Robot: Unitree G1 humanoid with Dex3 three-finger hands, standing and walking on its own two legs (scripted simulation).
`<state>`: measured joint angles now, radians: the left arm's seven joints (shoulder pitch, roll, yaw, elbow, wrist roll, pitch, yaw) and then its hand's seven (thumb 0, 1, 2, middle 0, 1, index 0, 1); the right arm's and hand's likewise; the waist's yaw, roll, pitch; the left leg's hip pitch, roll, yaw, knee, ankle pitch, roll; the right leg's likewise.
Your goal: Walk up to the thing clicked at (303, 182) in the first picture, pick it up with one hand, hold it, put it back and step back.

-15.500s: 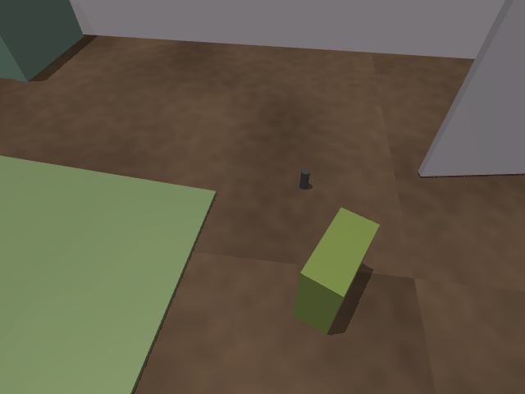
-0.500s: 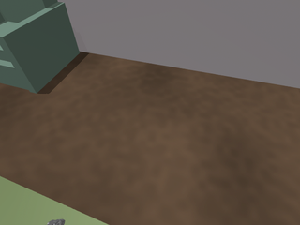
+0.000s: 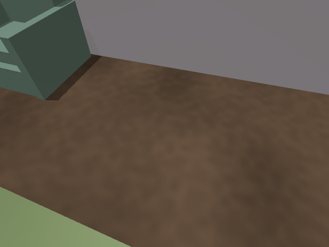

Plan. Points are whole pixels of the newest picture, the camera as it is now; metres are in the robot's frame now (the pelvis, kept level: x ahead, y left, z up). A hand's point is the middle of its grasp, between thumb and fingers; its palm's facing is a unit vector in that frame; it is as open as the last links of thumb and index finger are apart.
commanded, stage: stand
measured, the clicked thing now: out of the picture +0.12 -0.67 -0.75
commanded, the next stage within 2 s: none
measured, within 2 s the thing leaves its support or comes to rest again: neither
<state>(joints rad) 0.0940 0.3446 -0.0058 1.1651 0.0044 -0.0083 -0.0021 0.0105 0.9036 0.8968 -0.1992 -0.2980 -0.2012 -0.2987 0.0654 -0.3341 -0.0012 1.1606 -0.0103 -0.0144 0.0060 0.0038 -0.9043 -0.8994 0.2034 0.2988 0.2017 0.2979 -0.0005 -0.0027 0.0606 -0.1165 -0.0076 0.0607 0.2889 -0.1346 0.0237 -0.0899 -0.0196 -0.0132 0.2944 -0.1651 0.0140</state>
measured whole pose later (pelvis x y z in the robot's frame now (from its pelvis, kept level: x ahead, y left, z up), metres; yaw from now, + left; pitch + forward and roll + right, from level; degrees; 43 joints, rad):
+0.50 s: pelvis +0.00 -0.01 +0.00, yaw +0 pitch -2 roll +0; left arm 0.11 0.35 -0.01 1.14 0.01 -0.01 0.00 0.01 0.90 0.90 -0.20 -0.30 -0.20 -0.30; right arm 0.09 -0.34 0.00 1.16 -0.01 -0.02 0.01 0.00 -0.90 -0.90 0.20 0.30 0.20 0.30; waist -0.01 0.00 0.04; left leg -0.12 0.00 0.05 0.29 -0.14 0.02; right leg -0.09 -0.01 -0.02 0.30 -0.17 0.01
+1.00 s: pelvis +0.02 -0.01 +0.00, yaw +0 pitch -2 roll +0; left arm 0.10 0.35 -0.01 1.14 0.00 -0.01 0.00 0.01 0.90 0.90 -0.20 -0.30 -0.20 -0.30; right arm 0.09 -0.35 0.01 1.15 -0.01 -0.02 0.00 0.00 -0.91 -0.90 0.20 0.30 0.20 0.30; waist 0.00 0.00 0.05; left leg -0.10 0.01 0.05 0.29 -0.16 0.00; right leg -0.07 0.00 -0.02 0.29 -0.19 0.00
